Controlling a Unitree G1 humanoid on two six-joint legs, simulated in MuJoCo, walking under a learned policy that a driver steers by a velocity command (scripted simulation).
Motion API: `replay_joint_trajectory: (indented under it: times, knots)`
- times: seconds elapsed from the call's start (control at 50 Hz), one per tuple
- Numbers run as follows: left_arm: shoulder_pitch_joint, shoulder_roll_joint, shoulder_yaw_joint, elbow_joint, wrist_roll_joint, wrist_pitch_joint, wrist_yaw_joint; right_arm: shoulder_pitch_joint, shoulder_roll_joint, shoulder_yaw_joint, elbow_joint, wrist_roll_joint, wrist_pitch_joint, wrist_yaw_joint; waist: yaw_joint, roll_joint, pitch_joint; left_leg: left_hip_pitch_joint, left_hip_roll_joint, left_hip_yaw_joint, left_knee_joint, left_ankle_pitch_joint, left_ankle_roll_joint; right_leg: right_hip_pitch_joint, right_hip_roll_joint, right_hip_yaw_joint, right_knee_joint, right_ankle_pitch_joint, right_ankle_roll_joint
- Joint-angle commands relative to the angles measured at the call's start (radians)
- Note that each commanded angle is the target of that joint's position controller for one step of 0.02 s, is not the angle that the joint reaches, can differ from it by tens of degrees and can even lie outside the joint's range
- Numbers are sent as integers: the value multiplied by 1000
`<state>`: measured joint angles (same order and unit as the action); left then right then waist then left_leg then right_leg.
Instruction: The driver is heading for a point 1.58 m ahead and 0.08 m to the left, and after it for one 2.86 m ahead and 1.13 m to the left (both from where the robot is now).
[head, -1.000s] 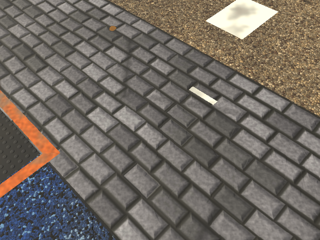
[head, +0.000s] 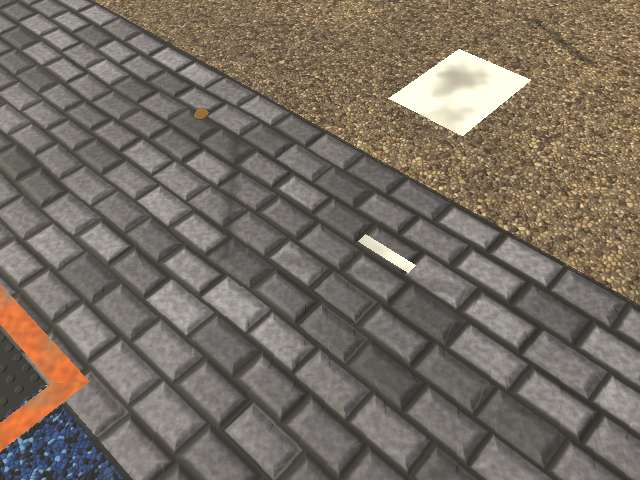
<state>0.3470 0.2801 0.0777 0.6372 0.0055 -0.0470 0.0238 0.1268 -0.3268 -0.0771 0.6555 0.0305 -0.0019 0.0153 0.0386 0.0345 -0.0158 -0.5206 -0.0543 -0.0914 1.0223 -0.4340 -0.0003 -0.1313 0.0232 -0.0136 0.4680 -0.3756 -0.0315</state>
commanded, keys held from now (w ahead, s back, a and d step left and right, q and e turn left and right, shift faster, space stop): w+q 0.38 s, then w+e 0.62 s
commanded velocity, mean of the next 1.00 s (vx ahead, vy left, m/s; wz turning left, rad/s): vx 0.45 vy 0.00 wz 0.10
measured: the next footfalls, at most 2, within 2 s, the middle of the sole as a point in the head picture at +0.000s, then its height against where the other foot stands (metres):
left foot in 0.30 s outside the picture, level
right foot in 0.84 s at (334, 430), level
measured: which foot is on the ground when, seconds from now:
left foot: up 0.00-0.28, down 0.30-0.86, up 0.88-1.00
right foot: down 0.00-0.30, up 0.32-0.82, down 0.84-1.00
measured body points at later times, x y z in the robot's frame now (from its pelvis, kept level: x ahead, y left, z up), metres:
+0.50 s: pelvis +0.21 +0.10 +0.01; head +0.24 +0.12 +0.45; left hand +0.27 +0.41 -0.09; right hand +0.39 -0.13 -0.10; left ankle +0.20 +0.17 -0.73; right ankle +0.28 -0.06 -0.65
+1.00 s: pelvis +0.51 +0.12 +0.00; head +0.55 +0.12 +0.45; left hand +0.64 +0.39 -0.10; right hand +0.64 -0.15 -0.11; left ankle +0.41 +0.25 -0.64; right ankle +0.57 +0.05 -0.73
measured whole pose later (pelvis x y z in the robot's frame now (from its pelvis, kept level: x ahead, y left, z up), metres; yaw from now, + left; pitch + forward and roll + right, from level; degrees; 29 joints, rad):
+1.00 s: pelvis +0.51 +0.12 +0.00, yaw +3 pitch +2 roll -1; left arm 0.24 0.30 0.05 0.62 -0.01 -0.06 -0.03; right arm 0.25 -0.30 -0.02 0.73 0.00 -0.10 0.02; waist 0.00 0.01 0.05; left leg -0.44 0.02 -0.06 1.22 -0.37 0.00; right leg -0.34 0.11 0.01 0.47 -0.15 -0.10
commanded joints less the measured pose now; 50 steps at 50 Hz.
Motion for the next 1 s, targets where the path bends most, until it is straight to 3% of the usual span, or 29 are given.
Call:
replay_joint_trajectory:
  times: [0.02,0.12,0.2,0.24,0.26,0.28,0.3,0.32,0.34,0.36,0.38,0.4,0.42,0.46,0.54,0.6,0.64,0.74,0.76,0.8,0.82,0.84,0.86,0.88,0.9,0.92,0.94,0.96,1.0]
  knots:
    - [9,143,38,-54,1,-24,11,-131,-51,-8,-96,3,-25,19,32,-111,91,-359,92,-8,72,114,-32,200,-294,244,-243,308,-142]
    - [32,172,43,-10,-5,-24,6,-214,-5,16,-124,0,-36,44,67,-118,105,-257,111,77,-155,264,-42,156,-263,59,-282,370,-127]
    - [54,205,50,33,-24,-22,-2,-244,-18,16,-137,1,-43,60,62,-148,109,-123,80,158,-313,257,7,151,-279,-33,-250,513,-104]
    - [49,227,55,45,-29,-19,2,-192,-56,-4,-132,-2,-40,60,11,-185,51,24,22,204,-355,213,55,162,-284,-92,-132,879,-78]
    - [44,236,57,50,-32,-15,6,-99,-87,-23,-110,-2,-36,57,-49,-191,-11,162,-17,225,-392,216,88,150,-277,-130,0,1045,-59]
    - [42,229,52,46,-35,-15,12,64,-133,-53,-67,3,-30,48,-136,-173,-96,402,-50,217,-448,274,130,60,-253,-161,190,1065,-31]
    - [36,197,37,18,-19,-25,17,242,-189,-80,-32,8,-19,29,-218,-94,-169,703,35,50,-453,274,181,-198,-218,-153,479,734,9]
    - [115,43,-13,-51,10,-49,3,229,-299,-86,-45,2,-30,19,-91,207,-302,963,349,-599,-574,17,375,-586,-28,-54,842,-215,61]
    - [-14,138,-2,-63,-24,-80,-8,271,-218,-65,-58,-4,-42,20,-187,89,-366,947,381,-771,-733,-143,385,-666,-24,143,936,-186,51]
    - [-92,174,8,-87,-57,-90,-14,223,-169,-49,-38,-10,-54,20,-171,60,-195,821,361,-632,-765,-99,346,-733,-64,127,907,-79,37]
    - [-98,167,3,-81,-43,-97,-8,164,-145,-40,-44,-8,-60,20,-122,-13,-102,660,318,-517,-767,10,319,-683,-107,117,826,3,29]
    - [-76,164,6,-56,-17,-94,-4,97,-105,-27,-48,-14,-62,18,-72,-28,-54,526,281,-402,-766,143,292,-612,-143,107,753,52,35]
    - [-38,164,9,-34,-12,-80,-7,57,-74,-14,-56,-32,-66,15,-32,5,-36,430,251,-324,-786,245,280,-538,-170,109,720,90,38]
    - [5,141,4,-1,-11,-52,-13,44,-59,-8,-33,-35,-78,13,-6,32,-26,330,234,-231,-819,381,282,-477,-180,82,685,121,56]
    - [-88,103,-12,-14,-8,-29,-8,105,-81,-6,34,-33,-101,8,-38,24,41,299,209,-74,-863,496,253,-549,-186,68,533,318,76]
    - [-174,81,-21,-24,-17,-40,-23,128,-87,1,59,-33,-103,1,-80,21,64,332,180,18,-877,490,198,-532,-158,50,332,508,56]
    - [-246,63,-29,-44,-26,-46,-36,165,-107,-1,81,-31,-102,-3,-116,11,85,381,204,35,-893,471,182,-532,-135,36,234,557,43]
    - [-348,52,-36,-98,-31,-53,-81,227,-123,-5,128,-26,-74,-10,-148,-8,114,611,280,70,-821,614,176,-632,-90,25,110,441,-5]
    - [-349,53,-36,-106,-28,-53,-89,227,-127,-6,130,-25,-66,-13,-139,-2,103,645,289,80,-786,710,169,-623,-75,8,100,388,-18]
    - [-292,83,-23,-109,-22,-48,-94,208,-152,-12,121,-26,-52,-25,-90,39,31,679,283,113,-651,1094,145,-501,-12,-57,105,268,-56]
    - [-200,119,-4,-94,-20,-43,-90,202,-166,-15,115,-30,-43,-33,-36,57,-37,677,273,130,-516,1269,134,-379,28,-81,110,226,-81]
    - [-51,167,22,-66,-23,-41,-80,184,-168,-13,105,-30,-37,-41,51,42,-120,586,245,164,-310,1277,105,-150,46,-69,51,295,-119]
    - [105,247,45,-45,-23,-29,-64,202,-129,6,75,-53,-50,-47,105,-67,-250,340,202,189,1,937,70,187,-125,173,70,385,-190]
    - [86,293,52,-53,-30,-34,-62,300,-9,45,51,-57,-79,-24,20,-342,-379,-100,-47,111,397,-38,-10,551,-376,756,-33,273,-417]
    - [118,192,30,-56,-27,-29,-58,229,-128,23,44,-35,-115,-3,87,-193,-419,-215,5,-64,453,-69,6,593,-354,799,-107,159,-378]
    - [77,168,20,-58,-17,-26,-51,123,-137,20,0,5,-131,7,89,-142,-268,-267,55,-57,419,-11,14,485,-318,640,-121,174,-325]
    - [16,168,21,-63,-14,-26,-51,77,-110,31,-23,-6,-140,6,45,-15,-142,-262,91,-34,316,36,17,312,-278,543,-146,278,-301]
    - [-37,148,14,-73,-14,-27,-49,62,-112,24,-23,-29,-137,0,9,21,-83,-218,122,-24,217,62,10,193,-244,472,-163,382,-285]
    - [-88,145,10,-85,-7,-26,-42,106,-103,22,-21,-42,-117,-2,-47,-29,-29,-132,138,-12,141,77,-21,33,-205,420,-215,466,-294]
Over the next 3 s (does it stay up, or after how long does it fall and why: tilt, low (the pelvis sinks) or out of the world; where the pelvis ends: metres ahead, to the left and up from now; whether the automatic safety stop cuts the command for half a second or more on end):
stays up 1.57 0.04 0.00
